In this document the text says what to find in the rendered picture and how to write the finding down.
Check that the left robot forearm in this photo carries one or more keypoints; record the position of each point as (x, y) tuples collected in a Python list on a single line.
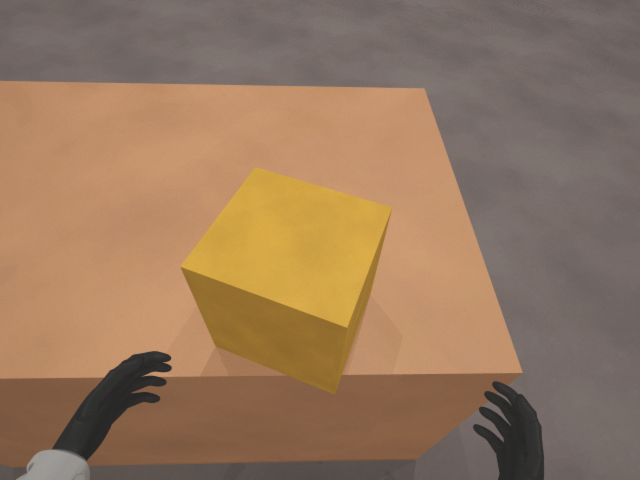
[(57, 464)]

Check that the pedestal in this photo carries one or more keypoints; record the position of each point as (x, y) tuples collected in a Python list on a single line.
[(105, 190)]

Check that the right robot hand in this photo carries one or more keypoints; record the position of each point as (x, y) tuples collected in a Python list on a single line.
[(520, 456)]

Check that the carton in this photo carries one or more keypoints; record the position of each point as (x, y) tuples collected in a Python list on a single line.
[(283, 275)]

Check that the left robot hand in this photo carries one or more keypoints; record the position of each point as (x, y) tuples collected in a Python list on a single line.
[(110, 399)]

